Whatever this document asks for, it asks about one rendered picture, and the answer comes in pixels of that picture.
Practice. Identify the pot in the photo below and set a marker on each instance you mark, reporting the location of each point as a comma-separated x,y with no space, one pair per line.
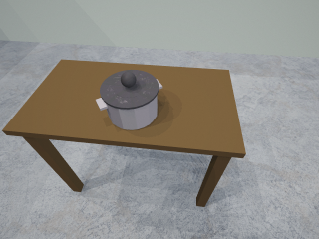
131,119

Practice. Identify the knob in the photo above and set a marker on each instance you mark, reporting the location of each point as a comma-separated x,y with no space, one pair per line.
128,79

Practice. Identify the lid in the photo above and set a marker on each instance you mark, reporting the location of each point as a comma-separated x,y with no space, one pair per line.
116,95

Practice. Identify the table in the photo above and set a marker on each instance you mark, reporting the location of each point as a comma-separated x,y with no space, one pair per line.
196,113

